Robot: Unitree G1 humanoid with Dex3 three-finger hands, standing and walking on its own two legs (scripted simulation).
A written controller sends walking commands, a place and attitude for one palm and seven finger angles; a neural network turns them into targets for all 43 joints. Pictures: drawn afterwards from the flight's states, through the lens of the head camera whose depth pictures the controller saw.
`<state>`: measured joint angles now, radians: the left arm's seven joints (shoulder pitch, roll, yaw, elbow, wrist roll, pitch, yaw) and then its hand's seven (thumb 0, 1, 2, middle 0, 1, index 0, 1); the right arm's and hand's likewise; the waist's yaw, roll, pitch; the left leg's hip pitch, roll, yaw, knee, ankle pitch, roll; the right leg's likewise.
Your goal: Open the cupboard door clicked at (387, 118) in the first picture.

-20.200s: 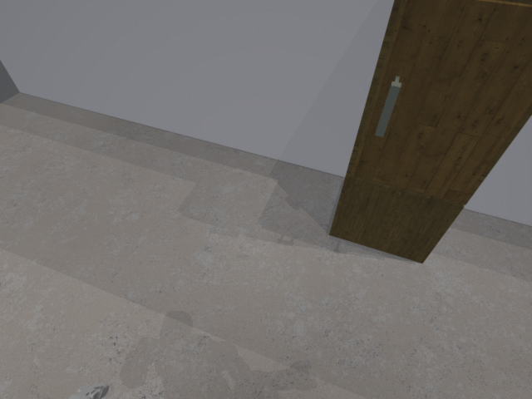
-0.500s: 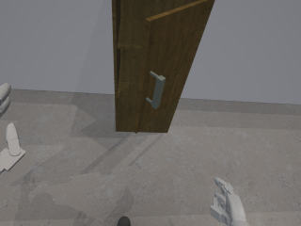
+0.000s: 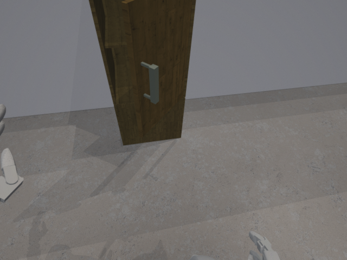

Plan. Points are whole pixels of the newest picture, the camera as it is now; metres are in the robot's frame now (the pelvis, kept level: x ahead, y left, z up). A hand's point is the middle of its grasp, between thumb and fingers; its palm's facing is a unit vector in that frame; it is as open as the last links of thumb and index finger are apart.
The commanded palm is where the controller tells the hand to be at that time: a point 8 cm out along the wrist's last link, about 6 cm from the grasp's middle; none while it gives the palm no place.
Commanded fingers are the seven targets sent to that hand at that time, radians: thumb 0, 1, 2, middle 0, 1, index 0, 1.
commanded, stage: stop stepping back and stand still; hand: left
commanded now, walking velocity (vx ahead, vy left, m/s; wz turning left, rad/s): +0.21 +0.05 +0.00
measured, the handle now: (149, 83) +0.72 +0.07 -0.02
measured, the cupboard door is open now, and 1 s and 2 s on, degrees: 45 45 45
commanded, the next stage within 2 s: let the arm hang, fingers relaxed in 1.20 s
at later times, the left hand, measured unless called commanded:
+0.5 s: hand (17, 174) +0.22 +0.23 +0.19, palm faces +0.42 -0.79 -0.45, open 7.4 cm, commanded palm +0.16 +0.29 +0.19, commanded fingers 0.00 0.90 0.90 -0.20 -0.30 -0.20 -0.30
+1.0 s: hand out of the picture +0.24 +0.29 +0.18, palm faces +0.41 -0.78 -0.48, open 7.4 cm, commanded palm +0.18 +0.33 +0.19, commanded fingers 0.00 0.90 0.90 -0.20 -0.30 -0.20 -0.30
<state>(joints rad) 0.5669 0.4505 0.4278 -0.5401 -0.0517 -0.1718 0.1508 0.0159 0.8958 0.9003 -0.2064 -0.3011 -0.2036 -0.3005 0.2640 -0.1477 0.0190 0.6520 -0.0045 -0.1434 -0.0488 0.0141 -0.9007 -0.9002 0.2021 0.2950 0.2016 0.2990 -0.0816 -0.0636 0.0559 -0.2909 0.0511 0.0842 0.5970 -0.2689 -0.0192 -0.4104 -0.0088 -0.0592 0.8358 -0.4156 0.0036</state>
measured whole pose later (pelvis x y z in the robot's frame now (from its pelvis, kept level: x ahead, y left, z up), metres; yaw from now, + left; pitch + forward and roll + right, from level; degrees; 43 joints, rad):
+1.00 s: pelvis +0.04 +0.03 +0.02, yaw +0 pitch +0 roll -1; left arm 0.56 0.42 0.41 -0.51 -0.06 -0.18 0.17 0.01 0.89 0.90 -0.21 -0.30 -0.21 -0.30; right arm 0.21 -0.19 0.02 0.61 0.00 -0.08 -0.06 0.01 -0.90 -0.90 0.20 0.30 0.20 0.30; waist 0.00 0.00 0.05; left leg -0.20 0.00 0.06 0.44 -0.25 0.04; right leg -0.20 0.01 -0.10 0.39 -0.20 -0.02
